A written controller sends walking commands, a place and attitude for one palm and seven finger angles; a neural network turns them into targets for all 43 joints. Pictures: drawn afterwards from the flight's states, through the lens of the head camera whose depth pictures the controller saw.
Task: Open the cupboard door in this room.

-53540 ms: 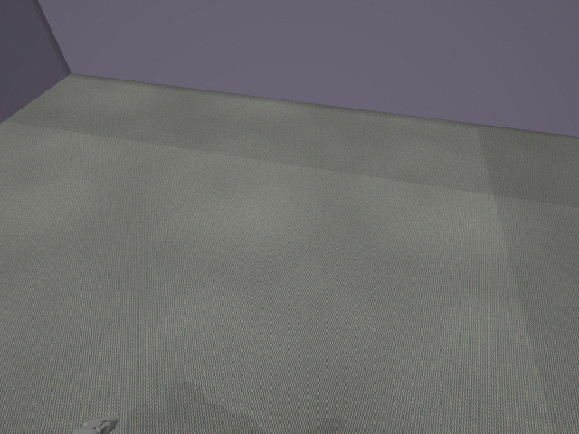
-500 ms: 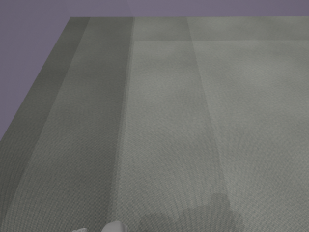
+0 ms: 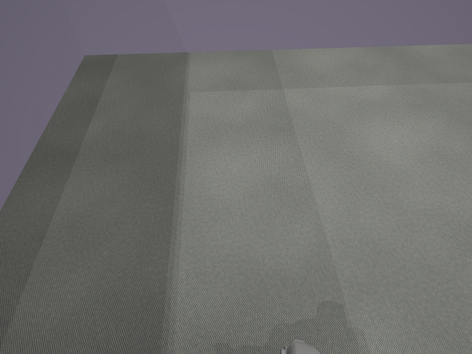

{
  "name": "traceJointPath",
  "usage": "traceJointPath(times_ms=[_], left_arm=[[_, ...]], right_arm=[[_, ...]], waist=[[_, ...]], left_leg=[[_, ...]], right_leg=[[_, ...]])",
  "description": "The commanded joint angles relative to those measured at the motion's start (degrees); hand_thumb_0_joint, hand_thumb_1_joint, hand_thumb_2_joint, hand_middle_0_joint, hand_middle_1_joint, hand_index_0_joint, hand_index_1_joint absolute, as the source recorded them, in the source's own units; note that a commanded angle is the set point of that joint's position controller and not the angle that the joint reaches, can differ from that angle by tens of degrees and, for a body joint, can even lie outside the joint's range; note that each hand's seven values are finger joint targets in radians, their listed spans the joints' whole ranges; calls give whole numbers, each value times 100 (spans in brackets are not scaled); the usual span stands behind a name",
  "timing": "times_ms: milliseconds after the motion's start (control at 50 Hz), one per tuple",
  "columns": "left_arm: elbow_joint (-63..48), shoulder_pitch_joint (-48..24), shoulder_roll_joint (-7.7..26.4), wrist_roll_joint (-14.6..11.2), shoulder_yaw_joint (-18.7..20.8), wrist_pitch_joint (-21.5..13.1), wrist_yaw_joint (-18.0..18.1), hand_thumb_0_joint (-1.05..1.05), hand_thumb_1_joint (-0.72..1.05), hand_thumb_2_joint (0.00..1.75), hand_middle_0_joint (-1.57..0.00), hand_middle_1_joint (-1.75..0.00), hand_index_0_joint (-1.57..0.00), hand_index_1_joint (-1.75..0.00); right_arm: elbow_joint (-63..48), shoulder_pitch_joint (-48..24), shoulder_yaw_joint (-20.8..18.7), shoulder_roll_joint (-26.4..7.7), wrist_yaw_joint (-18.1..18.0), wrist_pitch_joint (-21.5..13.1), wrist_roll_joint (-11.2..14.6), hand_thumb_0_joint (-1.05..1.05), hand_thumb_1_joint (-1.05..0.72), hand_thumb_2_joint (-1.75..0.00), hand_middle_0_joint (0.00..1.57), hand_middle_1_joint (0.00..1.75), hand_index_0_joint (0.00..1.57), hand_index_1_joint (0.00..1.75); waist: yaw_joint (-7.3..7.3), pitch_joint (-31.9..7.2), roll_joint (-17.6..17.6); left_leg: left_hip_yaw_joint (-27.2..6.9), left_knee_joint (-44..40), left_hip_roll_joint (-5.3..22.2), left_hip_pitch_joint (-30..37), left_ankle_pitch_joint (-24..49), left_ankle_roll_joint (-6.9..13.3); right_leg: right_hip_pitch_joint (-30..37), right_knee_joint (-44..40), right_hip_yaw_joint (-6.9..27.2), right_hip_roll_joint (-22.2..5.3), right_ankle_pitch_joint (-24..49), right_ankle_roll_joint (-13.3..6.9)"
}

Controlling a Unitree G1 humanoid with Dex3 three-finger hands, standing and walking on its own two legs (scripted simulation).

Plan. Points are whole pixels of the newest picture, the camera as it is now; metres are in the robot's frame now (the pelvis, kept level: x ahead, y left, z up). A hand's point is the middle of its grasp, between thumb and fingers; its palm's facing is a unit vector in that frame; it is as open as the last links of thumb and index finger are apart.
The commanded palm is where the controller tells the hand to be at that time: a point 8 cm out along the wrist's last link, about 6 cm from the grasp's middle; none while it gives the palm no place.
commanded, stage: walk to a spot facing it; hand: left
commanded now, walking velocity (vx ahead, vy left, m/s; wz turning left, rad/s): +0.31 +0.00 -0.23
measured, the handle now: out of the picture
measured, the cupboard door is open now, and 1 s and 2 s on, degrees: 44 44 44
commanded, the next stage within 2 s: turn to face it in 0.06 s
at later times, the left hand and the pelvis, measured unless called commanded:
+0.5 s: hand (180, 313) +0.23 +0.14 -0.21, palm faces +0.13 -0.98 -0.15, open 7.3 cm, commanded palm none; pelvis +0.23 -0.03 -0.03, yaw +7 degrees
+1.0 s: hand (186, 257) +0.34 +0.14 -0.15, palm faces +0.37 -0.88 -0.30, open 7.4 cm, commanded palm none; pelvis +0.31 -0.09 -0.01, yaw +24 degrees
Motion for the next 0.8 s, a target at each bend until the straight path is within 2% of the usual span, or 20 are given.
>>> traceJointPath(times_ms=[0, 40, 60, 80, 100, 120, 140, 160, 200, 240, 300, 380, 420, 440, 460, 480, 500, 540, 600, 780], left_arm=[[-344, -216, 170, -29, 20, -106, -76, 0, 90, 90, -20, -30, -20, -30], [-258, 15, 315, -28, 38, -151, -55, 0, 90, 90, -20, -30, -20, -30], [-73, 591, 534, -19, 87, -186, -28, 0, 90, 90, -20, -30, -20, -30], [185, 1470, 978, -2, 212, -273, 32, 0, 90, 90, -20, -30, -20, -30], [349, 2088, 1596, -79, 348, -289, 112, 0, 90, 90, -20, -30, -20, -30], [336, 1917, 1510, -135, 300, -291, 175, 0, 90, 90, -20, -30, -20, -30], [220, 1428, 1166, -124, 230, -255, 240, 0, 90, 90, -20, -30, -20, -30], [88, 992, 892, -113, 124, -260, 268, 0, 90, 90, -20, -30, -20, -30], [54, 752, 525, -86, -25, -377, 280, 0, 90, 90, -20, -30, -20, -30], [114, 675, 485, -77, -87, -430, 285, 0, 90, 90, -20, -30, -20, -30], [76, 494, 563, -100, -48, -386, 301, 0, 90, 90, -20, -30, -20, -30], [-16, 333, 801, -105, 43, -259, 333, 0, 90, 90, -20, -30, -20, -30], [-128, 237, 917, -127, 88, -192, 351, 0, 90, 90, -20, -30, -20, -30], [-238, 312, 835, -156, 91, -140, 342, 0, 90, 90, -20, -30, -20, -30], [-473, 429, 539, -264, 50, -89, 319, 0, 90, 90, -20, -30, -20, -30], [-682, 83, 670, -171, 30, -24, 364, 0, 90, 90, -20, -30, -20, -30], [-731, -58, 529, -158, 58, 3, 359, 0, 90, 90, -20, -30, -20, -30], [-692, -246, 575, -88, 102, 52, 284, 0, 90, 90, -20, -30, -20, -30], [-647, -25, 476, -93, 119, 142, 241, 0, 90, 90, -20, -30, -20, -30], [-1152, -302, 563, -104, 102, 175, 258, 0, 90, 90, -20, -30, -20, -30]], right_arm=[[-145, 393, -142, -832, 14, -37, -6, 0, -90, -90, 20, 30, 20, 30], [-95, 469, -114, -810, 19, 2, 7, 0, -90, -90, 20, 30, 20, 30], [-82, 441, -74, -736, 20, -1, 38, 0, -90, -90, 20, 30, 20, 30], [-146, 368, -32, -555, 60, -26, 108, 0, -90, -90, 20, 30, 20, 30], [-382, 248, 3, -303, 71, -55, 159, 0, -90, -90, 20, 30, 20, 30], [-389, -56, -59, -532, 37, -24, 152, 0, -90, -90, 20, 30, 20, 30], [-390, -310, -93, -506, 13, -22, 160, 0, -90, -90, 20, 30, 20, 30], [-314, -322, -54, -390, -5, -5, 145, 0, -90, -90, 20, 30, 20, 30], [-94, -30, 33, -94, -5, 89, 116, 0, -90, -90, 20, 30, 20, 30], [50, 203, 69, 93, 22, 159, 143, 0, -90, -90, 20, 30, 20, 30], [-14, 45, 97, 124, 61, 217, 156, 0, -90, -90, 20, 30, 20, 30], [-266, -305, 54, -98, 97, 250, 131, 0, -90, -90, 20, 30, 20, 30], [-217, 232, -29, -420, 92, 267, 70, 0, -90, -90, 20, 30, 20, 30], [-223, 635, -137, -831, 75, 260, 17, 0, -90, -90, 20, 30, 20, 30], [-296, 931, -277, -1434, 12, 248, -3, 0, -90, -90, 20, 30, 20, 30], [-277, 945, -283, -1571, -43, 303, 68, 0, -90, -90, 20, 30, 20, 30], [-454, 464, -310, -1556, -104, 275, 71, 0, -90, -90, 20, 30, 20, 30], [-727, -237, -240, -1174, -131, 257, 70, 0, -90, -90, 20, 30, 20, 30], [-872, -477, -225, -1185, -127, 193, 58, 0, -90, -90, 20, 30, 20, 30], [-1181, -725, -445, -1416, -22, 390, 30, 0, -90, -90, 20, 30, 20, 30]], waist=[[-67, 319, 500], [67, 222, 385], [347, -14, 112], [734, -514, -829], [852, -853, -2206], [799, -797, -2048], [586, -470, -1563], [352, -239, -1014], [50, -214, -812], [-108, -307, -703], [-161, -160, -722], [-185, -103, -853], [-523, -375, -537], [-652, -763, 492], [-700, -1103, 2052], [-723, -1214, 1026], [-499, -1086, 1101], [-260, -545, 883], [-81, -743, 513], [-119, -757, 866]], left_leg=[[-600, -1155, 1354, -639, -486, 570], [-442, -508, 1204, -545, -19, 403], [-203, 384, 950, -785, 571, 259], [229, 2035, 475, -1722, 421, 36], [80, 3801, -157, -2958, -1984, -134], [-774, 4694, 66, -3185, -1868, -72], [-1004, 4944, 259, -3304, -1344, -87], [-1196, 4713, 456, -3120, -928, -114], [-1100, 4083, 425, -2514, -642, -177], [-894, 3303, 248, -2125, -504, -216], [-558, 2438, 103, -1975, -71, -209], [-328, 1607, -130, -1636, 150, -87], [-416, 924, -225, -563, 1052, 39], [-1311, 667, 354, 307, 2668, 393], [-3551, 268, 1965, 964, 4994, 1388], [-3852, -1, 2206, 520, 3781, 1638], [-3966, -253, 2067, 189, 2473, 1529], [-3331, -507, 1542, -671, 1169, 1149], [-2659, -366, 1109, -671, 1765, 957], [-3114, -155, 763, -1027, 1047, 889]], right_leg=[[884, -836, -299, 208, 199, -19], [1519, -1373, -477, 416, 192, -103], [2376, -1623, -332, 445, 81, -228], [3648, -2078, 992, -463, -335, -650], [4465, -3008, 3186, -1821, 13, -1306], [4039, -3243, 3406, -1877, 54, -1391], [3586, -3199, 2897, -1770, 625, -1348], [3049, -3109, 1950, -1593, 1378, -1167], [2538, -3009, 802, -1276, 3119, -910], [2520, -2912, 108, -1058, 3915, -765], [2591, -2774, -399, -979, 4171, -649], [2752, -2180, -621, -1059, 4230, -474], [2355, -1049, -786, -1033, 3684, -220], [1596, 128, -929, -579, 2140, 66], [297, 1835, -767, 294, -2281, 391], [318, 2587, 156, 377, -2644, 270], [-204, 2913, 388, 276, -2213, 309], [-314, 2744, 595, 52, -1412, 374], [1, 1959, 490, 155, -1098, 436], [977, -377, 274, 618, -1079, 396]])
